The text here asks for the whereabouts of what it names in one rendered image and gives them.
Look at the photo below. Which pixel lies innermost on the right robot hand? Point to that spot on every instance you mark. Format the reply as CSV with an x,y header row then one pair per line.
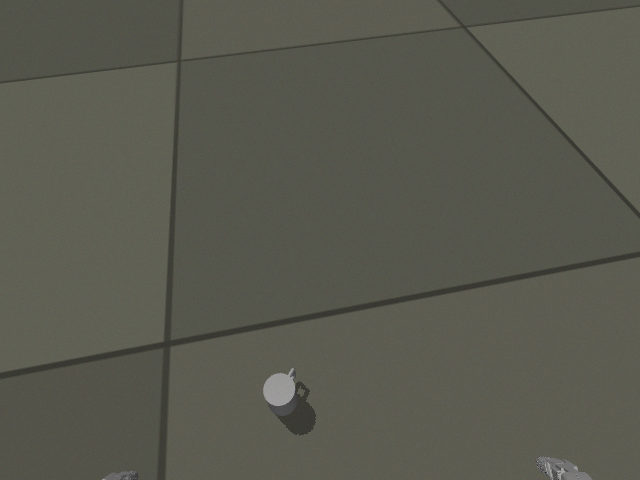
x,y
560,469

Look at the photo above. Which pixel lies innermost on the mug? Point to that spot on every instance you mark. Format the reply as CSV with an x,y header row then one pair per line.
x,y
280,393

